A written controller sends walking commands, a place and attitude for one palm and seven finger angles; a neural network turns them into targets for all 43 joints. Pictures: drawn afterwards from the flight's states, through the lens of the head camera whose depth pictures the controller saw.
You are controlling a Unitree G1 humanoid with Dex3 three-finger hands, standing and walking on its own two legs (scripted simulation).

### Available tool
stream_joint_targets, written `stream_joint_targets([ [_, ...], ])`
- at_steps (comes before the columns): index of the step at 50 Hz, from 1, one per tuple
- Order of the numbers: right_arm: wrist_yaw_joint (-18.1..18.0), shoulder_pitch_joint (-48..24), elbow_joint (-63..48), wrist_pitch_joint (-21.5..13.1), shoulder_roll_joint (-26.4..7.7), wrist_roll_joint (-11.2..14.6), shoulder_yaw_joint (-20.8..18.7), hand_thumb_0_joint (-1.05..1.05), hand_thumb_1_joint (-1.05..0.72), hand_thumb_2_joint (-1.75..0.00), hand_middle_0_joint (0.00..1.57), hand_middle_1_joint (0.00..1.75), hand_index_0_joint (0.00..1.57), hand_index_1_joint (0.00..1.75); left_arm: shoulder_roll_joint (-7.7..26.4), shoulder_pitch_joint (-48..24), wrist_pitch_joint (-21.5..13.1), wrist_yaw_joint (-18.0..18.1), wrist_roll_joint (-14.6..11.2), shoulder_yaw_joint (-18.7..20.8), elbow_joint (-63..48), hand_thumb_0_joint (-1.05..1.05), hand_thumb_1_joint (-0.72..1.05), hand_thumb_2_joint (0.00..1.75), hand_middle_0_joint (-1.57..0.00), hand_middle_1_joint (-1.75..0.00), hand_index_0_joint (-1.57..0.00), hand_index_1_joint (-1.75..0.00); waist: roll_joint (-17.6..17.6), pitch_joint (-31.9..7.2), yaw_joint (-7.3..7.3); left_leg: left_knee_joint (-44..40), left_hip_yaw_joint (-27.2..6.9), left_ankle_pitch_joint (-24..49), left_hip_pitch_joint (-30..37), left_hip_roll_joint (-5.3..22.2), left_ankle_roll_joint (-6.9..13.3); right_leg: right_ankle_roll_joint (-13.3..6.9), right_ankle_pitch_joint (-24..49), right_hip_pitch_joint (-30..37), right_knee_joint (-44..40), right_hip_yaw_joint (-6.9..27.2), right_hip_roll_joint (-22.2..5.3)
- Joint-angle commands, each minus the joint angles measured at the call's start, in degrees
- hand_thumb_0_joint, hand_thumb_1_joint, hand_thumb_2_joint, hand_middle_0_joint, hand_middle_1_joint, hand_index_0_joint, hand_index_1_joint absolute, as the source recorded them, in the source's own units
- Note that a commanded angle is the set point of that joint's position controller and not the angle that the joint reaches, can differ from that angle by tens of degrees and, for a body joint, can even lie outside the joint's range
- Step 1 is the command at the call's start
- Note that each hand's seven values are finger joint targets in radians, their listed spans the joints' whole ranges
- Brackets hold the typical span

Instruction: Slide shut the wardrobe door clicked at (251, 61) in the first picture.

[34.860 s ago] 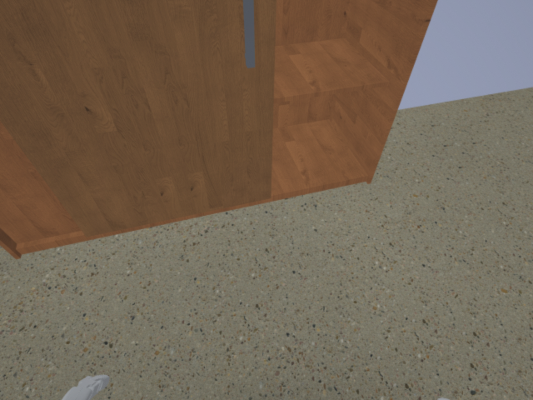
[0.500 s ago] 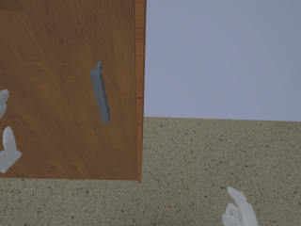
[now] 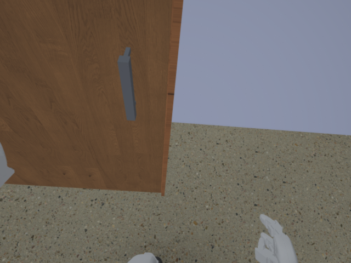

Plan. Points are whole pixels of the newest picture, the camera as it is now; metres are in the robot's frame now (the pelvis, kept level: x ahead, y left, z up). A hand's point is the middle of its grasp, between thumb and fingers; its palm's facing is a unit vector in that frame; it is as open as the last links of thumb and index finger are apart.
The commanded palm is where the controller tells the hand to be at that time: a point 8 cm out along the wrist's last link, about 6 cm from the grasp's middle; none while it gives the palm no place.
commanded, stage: step back with the hand held close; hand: left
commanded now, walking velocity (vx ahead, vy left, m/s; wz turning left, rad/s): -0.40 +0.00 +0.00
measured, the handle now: (129, 86) +0.50 +0.18 +0.09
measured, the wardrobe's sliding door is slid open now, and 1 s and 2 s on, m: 0.00 0.00 0.00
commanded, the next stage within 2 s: stop stepping back and stand still in 0.38 s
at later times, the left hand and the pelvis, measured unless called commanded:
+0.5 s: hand out of the picture +0.09 +0.28 +0.15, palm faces +0.42 -0.78 -0.46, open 7.4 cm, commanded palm +0.01 +0.31 +0.19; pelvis -0.12 +0.00 +0.00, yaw +3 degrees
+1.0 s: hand out of the picture -0.03 +0.26 +0.16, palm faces +0.44 -0.81 -0.38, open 7.4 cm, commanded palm -0.08 +0.30 +0.19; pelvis -0.22 +0.00 +0.01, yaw +2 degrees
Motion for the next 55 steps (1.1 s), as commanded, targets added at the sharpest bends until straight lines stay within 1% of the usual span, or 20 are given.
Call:
stream_joint_targets([
  [1, -1.1, -4.9, -6.9, -3.1, -8.6, -0.2, -3.2, 0.0, -0.9, -0.9, 0.2, 0.3, 0.2, 0.3, 8.9, -4.1, -3.3, 0.3, -1.4, 2.2, -11.9, 0.0, 0.9, 0.9, -0.2, -0.3, -0.2, -0.3, 6.9, -16.6, -0.81, -7.5, -9.8, 21.9, 21.4, 9.6, -1.9, -1.2, 22.2, -2.4, -1.5, 2.4, -3.8],
  [4, -0.7, -5.1, -8.0, -2.7, -8.5, -0.2, -3.8, 0.0, -0.9, -0.9, 0.2, 0.3, 0.2, 0.3, 9.5, -0.1, -2.3, 0.1, -2.1, 2.6, -15.2, 0.0, 0.9, 0.9, -0.2, -0.3, -0.2, -0.3, 8.6, -21.7, -0.34, -9.7, -11.0, 25.9, 26.5, 12.0, -0.6, 0.0, 5.3, -3.6, 2.9, 0.2, -1.1],
  [8, -0.5, -7.7, -10.1, -1.3, -8.6, -0.4, -3.8, 0.0, -0.9, -0.9, 0.2, 0.3, 0.2, 0.3, 12.3, 4.7, -1.2, 0.1, -2.9, 7.4, -15.4, 0.0, 0.9, 0.9, -0.2, -0.3, -0.2, -0.3, 8.7, -12.9, 0.24, -15.7, -13.0, -8.4, 1.2, 12.6, 0.5, -1.6, 4.2, 7.8, 1.0, 0.7, -1.3],
  [11, -0.4, -5.1, -8.9, 0.6, -6.5, 0.9, -4.5, 0.0, -0.9, -0.9, 0.2, 0.3, 0.2, 0.3, 13.5, 4.8, -0.6, 0.7, -3.8, 7.5, -12.9, 0.0, 0.9, 0.9, -0.2, -0.3, -0.2, -0.3, -13.0, -7.3, -0.98, 19.7, -3.0, -15.2, 9.6, -1.7, -7.3, -12.2, -13.9, -19.9, -21.5, 24.3, -22.4],
  [12, -0.1, -5.3, -7.3, 1.0, -7.4, 0.5, -5.3, 0.0, -0.9, -0.9, 0.2, 0.3, 0.2, 0.3, 12.8, 3.6, 0.1, 1.5, -4.2, 7.3, -12.4, 0.0, 0.9, 0.9, -0.2, -0.3, -0.2, -0.3, -12.4, -6.3, -0.43, 34.8, -6.1, -17.5, 8.4, -2.0, -7.5, -15.8, -8.2, -24.7, -23.1, 25.8, -27.1],
  [16, -1.2, -6.8, -8.0, 1.1, -3.9, -0.3, -1.9, 0.0, -0.9, -0.9, 0.2, 0.3, 0.2, 0.3, 10.4, 0.6, 1.8, 2.0, -1.7, 3.8, -7.4, 0.0, 0.9, 0.9, -0.2, -0.3, -0.2, -0.3, -7.0, -6.2, -1.87, 20.4, -2.8, -17.4, 0.5, 2.0, -6.2, -9.6, 36.2, -5.6, -8.0, 9.0, -18.5],
  [19, -2.8, -4.4, -6.3, 0.5, -5.9, -0.2, -2.1, 0.0, -0.9, -0.9, 0.2, 0.3, 0.2, 0.3, 9.2, -1.9, 1.7, 2.7, -0.7, 1.5, -8.1, 0.0, 0.9, 0.9, -0.2, -0.3, -0.2, -0.3, -1.5, -9.0, -3.03, -6.8, -1.3, -6.4, 7.1, 0.8, -5.8, -5.9, 43.1, 1.3, 0.5, 6.3, -14.8],
  [22, -2.9, -2.7, -8.4, -0.9, -8.3, 0.3, -4.3, 0.0, -0.9, -0.9, 0.2, 0.3, 0.2, 0.3, 11.4, -3.0, 0.0, 2.8, -0.5, 1.9, -18.5, 0.0, 0.9, 0.9, -0.2, -0.3, -0.2, -0.3, 15.5, -17.7, -1.71, -9.7, -13.3, 39.7, 21.9, 16.5, -0.6, 0.0, 10.0, -5.6, 15.0, -0.4, -4.2],
  [24, -1.6, -2.3, -8.9, -3.6, -7.7, 0.7, -4.6, 0.0, -0.9, -0.9, 0.2, 0.3, 0.2, 0.3, 11.7, 2.0, -1.0, 2.3, -1.5, 4.3, -19.2, 0.0, 0.9, 0.9, -0.2, -0.3, -0.2, -0.3, 12.0, -18.7, -0.78, -6.1, -11.4, 55.4, 30.6, 17.9, 1.9, -0.2, -5.6, -16.1, 18.7, -2.7, -1.6],
  [28, 0.3, -1.1, -8.7, -4.9, -7.6, 0.4, -4.2, 0.0, -0.9, -0.9, 0.2, 0.3, 0.2, 0.3, 10.7, 3.8, 0.0, 2.4, -1.8, 5.1, -24.7, 0.0, 0.9, 0.9, -0.2, -0.3, -0.2, -0.3, 13.0, -13.7, -2.09, -8.2, -10.3, 34.9, 21.1, 15.6, 0.5, -0.1, -1.9, -6.5, 11.1, -3.5, -2.5],
  [31, 0.2, -2.6, -8.0, -3.7, -7.9, 1.1, -3.2, 0.0, -0.9, -0.9, 0.2, 0.3, 0.2, 0.3, 9.9, 6.3, 2.0, 2.6, -2.1, 5.8, -12.9, 0.0, 0.9, 0.9, -0.2, -0.3, -0.2, -0.3, 8.7, -8.2, -2.06, -11.4, -7.5, -4.5, 5.0, 11.6, -1.6, -0.2, 3.2, 8.6, -4.2, -4.2, -2.6],
  [35, -0.8, -3.8, -5.9, -0.9, -8.0, 0.9, -3.4, 0.0, -0.9, -0.9, 0.2, 0.3, 0.2, 0.3, 10.4, -3.5, 3.7, 1.9, -2.6, 4.3, -1.1, 0.0, 0.9, 0.9, -0.2, -0.3, -0.2, -0.3, -11.3, -1.0, -3.73, 13.2, -2.4, -17.1, 9.0, 1.2, -5.0, -9.6, -27.3, -14.9, -23.8, 19.9, -19.0],
  [38, -1.3, -3.2, -4.9, -0.1, -7.5, 1.1, -2.8, 0.0, -0.9, -0.9, 0.2, 0.3, 0.2, 0.3, 7.2, -5.2, 5.0, 1.6, -2.4, -0.2, 1.7, 0.0, 0.9, 0.9, -0.2, -0.3, -0.2, -0.3, -11.0, -3.8, -3.85, 19.1, -1.8, -16.0, 8.9, 1.8, -3.6, -9.2, -24.4, -13.8, -20.1, 14.3, -18.2],
  [42, -2.4, -4.2, -6.2, -0.6, -7.4, 0.5, -1.6, 0.0, -0.9, -0.9, 0.2, 0.3, 0.2, 0.3, 6.1, -8.4, 5.1, 2.1, -1.4, -3.9, -6.0, 0.0, 0.9, 0.9, -0.2, -0.3, -0.2, -0.3, -1.9, -3.8, -4.24, -6.2, 0.4, -16.2, 18.5, 1.6, -2.2, -5.7, -22.3, -13.6, -9.8, 3.9, -11.9],
  [44, -2.1, -2.5, -7.2, -1.8, -9.7, -0.1, -2.1, 0.0, -0.9, -0.9, 0.2, 0.3, 0.2, 0.3, 7.7, -9.8, 3.5, 3.2, -0.6, -2.6, -14.2, 0.0, 0.9, 0.9, -0.2, -0.3, -0.2, -0.3, 19.6, -3.0, -4.07, -23.4, -24.7, -26.1, 18.6, 15.7, 3.8, -1.4, -9.0, -16.5, 17.5, -4.4, -1.4],
  [45, -1.8, -3.2, -7.8, -2.6, -8.3, -0.1, -2.1, 0.0, -0.9, -0.9, 0.2, 0.3, 0.2, 0.3, 10.1, -10.6, 3.0, 3.6, 0.4, -1.1, -17.0, 0.0, 0.9, 0.9, -0.2, -0.3, -0.2, -0.3, 17.4, -1.9, -3.7, -24.4, -28.0, -20.4, 15.9, 19.6, 7.6, -0.8, -7.8, -18.4, 26.5, -3.0, -1.2],
  [52, -0.8, -3.8, -5.9, -2.6, -8.5, 0.0, -2.5, 0.0, -0.9, -0.9, 0.2, 0.3, 0.2, 0.3, 9.6, -2.3, 3.2, 3.3, 0.9, 2.4, -6.2, 0.0, 0.9, 0.9, -0.2, -0.3, -0.2, -0.3, 11.7, 2.2, -0.75, -13.4, -7.6, -31.2, -9.5, 9.9, 0.6, -2.0, -5.5, 11.9, 2.5, -7.5, -1.8],
  [53, -1.1, -3.3, -5.6, -1.9, -8.7, -0.2, -3.1, 0.0, -0.9, -0.9, 0.2, 0.3, 0.2, 0.3, 9.2, -2.5, 3.0, 2.9, 1.0, 2.2, -3.0, 0.0, 0.9, 0.9, -0.2, -0.3, -0.2, -0.3, 2.3, 1.9, -0.26, -0.7, -3.9, -29.0, -12.2, 5.5, -1.0, -4.0, -8.6, 13.6, -5.1, -2.1, -4.3],
  [54, -0.8, -2.5, -6.0, -1.0, -8.4, 0.4, -4.2, 0.0, -0.9, -0.9, 0.2, 0.3, 0.2, 0.3, 9.4, -3.0, 3.2, 2.3, 0.8, 2.1, -0.9, 0.0, 0.9, 0.9, -0.2, -0.3, -0.2, -0.3, -13.9, 0.3, -1.02, 19.3, 1.2, -24.3, -11.8, -0.2, -2.8, -9.2, -21.6, 7.9, -15.7, 18.1, -14.9],
  [55, -1.0, -3.1, -6.2, -1.2, -9.1, 1.1, -4.6, 0.0, -0.9, -0.9, 0.2, 0.3, 0.2, 0.3, 9.3, -7.2, 3.1, 1.6, -0.4, 1.3, -1.5, 0.0, 0.9, 0.9, -0.2, -0.3, -0.2, -0.3, -17.7, 1.0, -2.01, 33.0, -1.5, -20.1, -9.8, -0.5, -3.4, -12.3, -22.5, -0.3, -22.8, 31.1, -23.6],
])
